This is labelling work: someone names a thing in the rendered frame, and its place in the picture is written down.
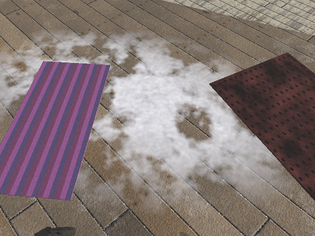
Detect left robot hand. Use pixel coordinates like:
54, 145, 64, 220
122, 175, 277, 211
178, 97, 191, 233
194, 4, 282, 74
34, 226, 76, 236

